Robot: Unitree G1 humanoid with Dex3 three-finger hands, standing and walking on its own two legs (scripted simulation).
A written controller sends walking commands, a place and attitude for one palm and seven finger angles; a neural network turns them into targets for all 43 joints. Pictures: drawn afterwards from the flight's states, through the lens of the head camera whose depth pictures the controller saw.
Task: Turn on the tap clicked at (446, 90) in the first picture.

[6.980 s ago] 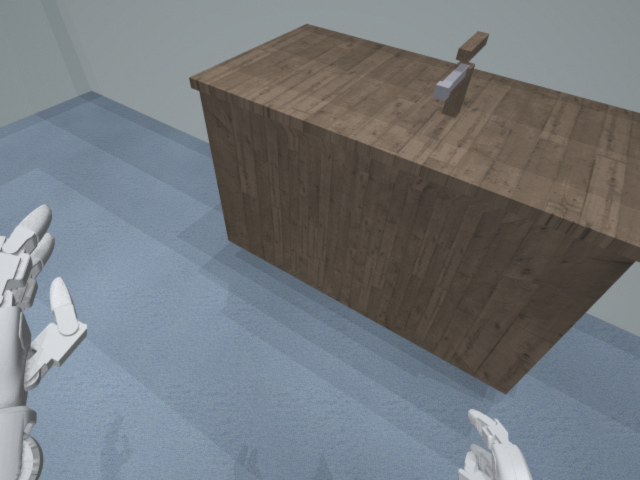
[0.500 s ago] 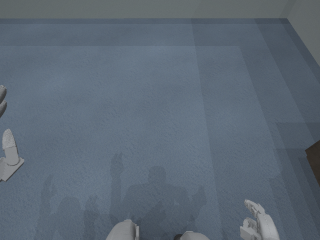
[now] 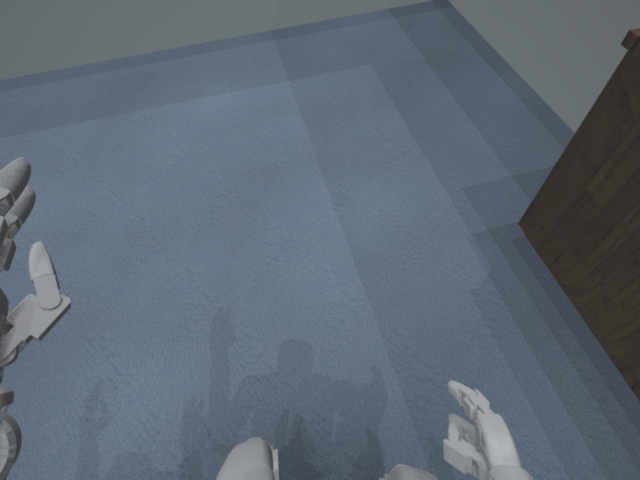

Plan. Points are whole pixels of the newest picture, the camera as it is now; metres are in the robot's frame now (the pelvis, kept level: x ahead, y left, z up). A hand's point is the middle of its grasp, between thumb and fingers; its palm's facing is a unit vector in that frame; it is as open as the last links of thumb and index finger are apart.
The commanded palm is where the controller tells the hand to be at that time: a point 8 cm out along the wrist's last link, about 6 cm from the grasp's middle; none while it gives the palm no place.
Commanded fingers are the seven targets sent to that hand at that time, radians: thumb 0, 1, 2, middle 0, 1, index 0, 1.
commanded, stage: turn to face it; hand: left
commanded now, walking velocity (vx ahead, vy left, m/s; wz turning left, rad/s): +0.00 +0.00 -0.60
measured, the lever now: out of the picture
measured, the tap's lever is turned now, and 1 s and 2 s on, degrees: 0 0 0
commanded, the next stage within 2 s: none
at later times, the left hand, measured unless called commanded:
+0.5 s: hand (112, 301) +0.23 +0.18 +0.19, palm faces +0.18 -0.90 -0.39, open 7.4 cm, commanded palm +0.19 +0.22 +0.20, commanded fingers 0.00 0.90 0.90 -0.20 -0.30 -0.20 -0.30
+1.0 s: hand (271, 357) +0.19 +0.05 +0.19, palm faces -0.15 -0.86 -0.48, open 7.4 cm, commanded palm +0.17 +0.11 +0.20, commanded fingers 0.00 0.90 0.90 -0.20 -0.30 -0.20 -0.30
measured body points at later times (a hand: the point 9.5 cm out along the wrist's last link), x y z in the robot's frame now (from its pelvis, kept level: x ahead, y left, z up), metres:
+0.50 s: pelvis -0.05 +0.00 +0.02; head -0.02 +0.01 +0.46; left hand +0.22 +0.23 +0.21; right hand +0.07 -0.26 -0.06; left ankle +0.00 +0.12 -0.72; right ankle -0.06 -0.11 -0.66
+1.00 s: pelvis -0.12 -0.03 +0.01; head -0.08 -0.05 +0.46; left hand +0.20 +0.10 +0.22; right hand -0.14 -0.34 -0.08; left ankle -0.04 +0.08 -0.70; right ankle -0.11 -0.14 -0.72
